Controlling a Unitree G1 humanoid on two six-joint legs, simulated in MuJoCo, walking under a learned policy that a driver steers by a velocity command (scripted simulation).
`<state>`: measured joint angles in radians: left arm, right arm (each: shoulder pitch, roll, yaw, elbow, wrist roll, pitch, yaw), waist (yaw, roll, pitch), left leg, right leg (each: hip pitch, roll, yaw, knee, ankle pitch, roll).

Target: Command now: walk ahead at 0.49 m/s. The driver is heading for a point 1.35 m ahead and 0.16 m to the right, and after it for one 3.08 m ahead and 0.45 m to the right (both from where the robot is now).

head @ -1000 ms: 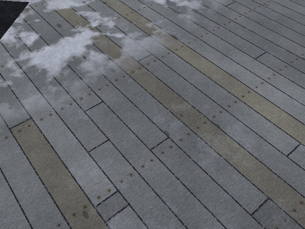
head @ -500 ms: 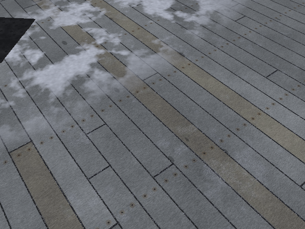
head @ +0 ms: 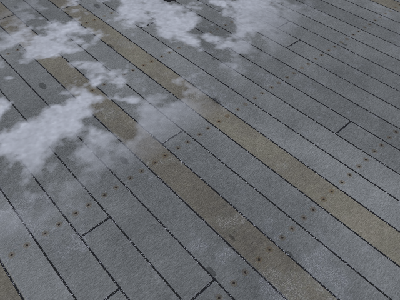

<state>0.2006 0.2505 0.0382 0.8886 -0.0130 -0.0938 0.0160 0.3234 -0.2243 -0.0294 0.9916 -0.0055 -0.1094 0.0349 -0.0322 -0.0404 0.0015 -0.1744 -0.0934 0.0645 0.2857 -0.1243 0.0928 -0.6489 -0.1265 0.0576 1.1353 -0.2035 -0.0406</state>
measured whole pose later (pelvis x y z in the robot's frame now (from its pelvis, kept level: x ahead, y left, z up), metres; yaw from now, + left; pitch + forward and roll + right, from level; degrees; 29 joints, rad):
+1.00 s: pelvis +0.55 -0.01 -0.01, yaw +1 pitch +2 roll +0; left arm 0.31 0.25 0.05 0.97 -0.02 -0.10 0.00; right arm 0.16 -0.24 -0.05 0.90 0.00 -0.10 0.04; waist 0.01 -0.02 0.03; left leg -0.36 -0.03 0.07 0.48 -0.15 0.07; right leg -0.39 -0.04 0.03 1.18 -0.37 -0.05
